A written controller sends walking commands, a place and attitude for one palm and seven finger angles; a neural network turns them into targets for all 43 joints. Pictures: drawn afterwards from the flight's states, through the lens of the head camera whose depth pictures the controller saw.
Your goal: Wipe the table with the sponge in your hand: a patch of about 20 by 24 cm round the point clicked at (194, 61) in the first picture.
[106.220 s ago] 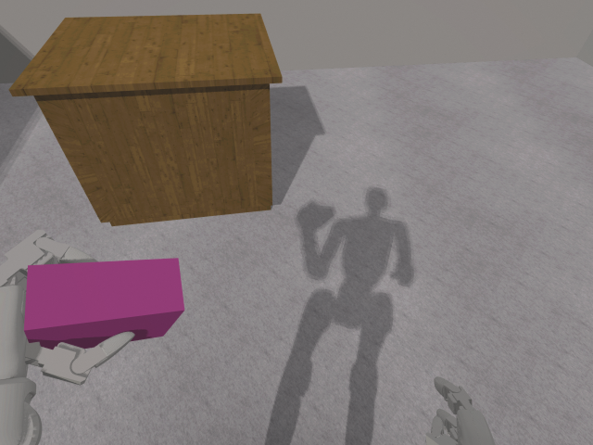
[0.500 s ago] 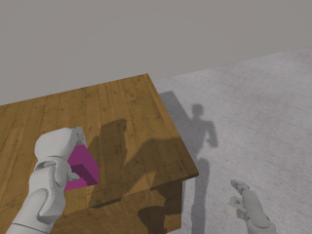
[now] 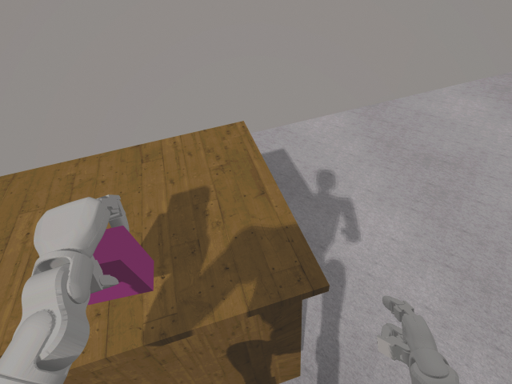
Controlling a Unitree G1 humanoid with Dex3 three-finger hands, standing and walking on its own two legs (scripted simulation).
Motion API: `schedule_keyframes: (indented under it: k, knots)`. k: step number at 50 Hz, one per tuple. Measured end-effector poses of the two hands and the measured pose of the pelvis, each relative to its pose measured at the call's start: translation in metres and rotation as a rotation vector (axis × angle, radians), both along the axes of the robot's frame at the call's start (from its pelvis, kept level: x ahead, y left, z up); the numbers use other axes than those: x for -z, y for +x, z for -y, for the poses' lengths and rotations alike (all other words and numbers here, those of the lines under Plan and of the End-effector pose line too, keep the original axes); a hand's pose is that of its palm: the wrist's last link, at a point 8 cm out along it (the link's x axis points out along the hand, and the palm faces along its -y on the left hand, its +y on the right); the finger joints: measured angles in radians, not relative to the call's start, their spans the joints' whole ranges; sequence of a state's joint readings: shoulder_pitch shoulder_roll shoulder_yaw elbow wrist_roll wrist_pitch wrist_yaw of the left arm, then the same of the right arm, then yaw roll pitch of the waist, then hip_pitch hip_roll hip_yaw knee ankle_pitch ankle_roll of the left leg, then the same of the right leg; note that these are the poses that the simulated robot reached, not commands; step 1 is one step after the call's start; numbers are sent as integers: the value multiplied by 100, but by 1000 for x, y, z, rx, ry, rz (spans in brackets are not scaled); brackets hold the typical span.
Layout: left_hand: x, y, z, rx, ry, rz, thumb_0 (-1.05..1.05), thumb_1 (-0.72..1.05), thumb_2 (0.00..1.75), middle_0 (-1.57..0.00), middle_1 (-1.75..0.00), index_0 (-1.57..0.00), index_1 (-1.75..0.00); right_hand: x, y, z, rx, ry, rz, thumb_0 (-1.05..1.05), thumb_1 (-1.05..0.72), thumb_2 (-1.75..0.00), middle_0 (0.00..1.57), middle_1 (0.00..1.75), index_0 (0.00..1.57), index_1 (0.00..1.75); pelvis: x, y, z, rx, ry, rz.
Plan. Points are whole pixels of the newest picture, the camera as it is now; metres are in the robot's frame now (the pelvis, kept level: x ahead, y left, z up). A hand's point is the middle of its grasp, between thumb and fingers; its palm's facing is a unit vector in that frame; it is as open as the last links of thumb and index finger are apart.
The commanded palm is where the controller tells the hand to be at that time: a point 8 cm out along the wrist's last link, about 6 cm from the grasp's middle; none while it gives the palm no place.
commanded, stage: lift the sponge slowly off the table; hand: left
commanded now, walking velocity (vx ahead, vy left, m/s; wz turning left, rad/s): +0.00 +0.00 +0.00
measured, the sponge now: (111, 273) +0.25 +0.29 +0.06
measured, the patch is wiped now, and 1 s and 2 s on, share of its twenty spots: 1.00 1.00 1.00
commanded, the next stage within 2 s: bring the sponge back beside the body in 0.38 s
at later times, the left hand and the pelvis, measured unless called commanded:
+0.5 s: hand (94, 239) +0.25 +0.27 +0.15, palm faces +0.11 -0.13 -0.98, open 9.7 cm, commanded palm +0.21 +0.27 +0.22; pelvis -0.01 +0.01 +0.00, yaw +1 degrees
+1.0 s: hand (93, 265) +0.22 +0.27 +0.13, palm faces +0.07 -0.12 -0.99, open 9.7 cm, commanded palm +0.18 +0.27 +0.20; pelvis -0.01 +0.00 +0.00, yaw +0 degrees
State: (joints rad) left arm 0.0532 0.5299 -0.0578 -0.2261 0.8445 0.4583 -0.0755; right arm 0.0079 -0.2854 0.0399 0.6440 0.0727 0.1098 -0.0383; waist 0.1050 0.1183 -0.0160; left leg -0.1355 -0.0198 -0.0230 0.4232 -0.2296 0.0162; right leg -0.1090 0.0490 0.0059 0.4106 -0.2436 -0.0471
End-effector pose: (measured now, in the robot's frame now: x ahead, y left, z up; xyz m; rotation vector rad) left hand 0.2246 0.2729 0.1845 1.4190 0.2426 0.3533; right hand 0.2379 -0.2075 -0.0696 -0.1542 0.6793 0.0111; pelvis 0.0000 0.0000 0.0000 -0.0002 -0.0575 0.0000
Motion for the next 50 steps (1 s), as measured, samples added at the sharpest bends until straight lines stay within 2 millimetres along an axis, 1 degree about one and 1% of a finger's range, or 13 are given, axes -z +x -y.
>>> schedule_keyframes:
  k: [4, 10, 16, 19, 28, 33, 37, 41, 45, 50]
  knots:
    - [-4, -5, 0, -3, 0, 9, -1, -54, 103, -77, -143, -84, -141, -4, 6, -8, -21, 2, 16, 1, -91, -90, 20, 29, 20, 30, 0, -2, -2, -7, 0, 3]
    - [-10, -1, -2, -10, 2, 11, -1, -54, 103, -77, -143, -84, -140, -10, 12, -22, -50, 10, 35, 1, -91, -90, 20, 29, 20, 30, -1, -7, -3, -11, 0, 5]
    - [-24, -2, -1, 6, 10, 45, -1, -54, 103, -77, -143, -84, -141, -14, 12, -30, -65, 29, 49, 1, -90, -90, 20, 29, 20, 30, -1, -9, -5, -6, -1, 4]
    - [-27, -4, -1, 1, 0, 54, -1, -54, 103, -77, -143, -84, -141, -13, 10, -31, -68, 34, 48, 1, -90, -90, 20, 29, 20, 30, -1, -11, -6, -7, -1, 2]
    - [-14, -2, 4, 16, -10, 8, -1, -54, 103, -77, -143, -84, -141, -7, -3, -26, -57, 17, 19, 1, -90, -90, 20, 29, 20, 30, 0, -16, -5, -8, 0, 2]
    - [-13, -2, 9, 34, -3, 18, -1, -54, 103, -77, -143, -84, -141, -3, -9, -20, -44, 18, 7, 1, -90, -90, 20, 29, 20, 30, -1, -16, -4, -4, 1, 5]
    - [-13, -8, 11, 36, -7, 28, -1, -54, 103, -77, -143, -84, -141, -1, -11, -15, -34, 24, 3, 1, -90, -90, 20, 29, 20, 30, 0, -15, -3, 3, 2, 4]
    - [-11, -15, 8, 15, -9, 22, -1, -54, 103, -77, -143, -84, -141, -1, -11, -11, -27, 24, 3, 1, -90, -90, 20, 29, 20, 30, 0, -14, -1, 5, 3, 4]
    - [-5, -22, 5, -8, -12, 2, -1, -54, 103, -77, -143, -84, -141, -1, -9, -7, -27, 17, 10, 1, -90, -90, 20, 29, 20, 30, 1, -14, 1, -1, 2, 6]
    - [3, -29, 7, -5, -9, -21, -1, -54, 103, -78, -143, -84, -141, -3, -5, -5, -33, 7, 23, 1, -91, -90, 20, 29, 20, 30, 1, -14, 4, -7, 2, 12]
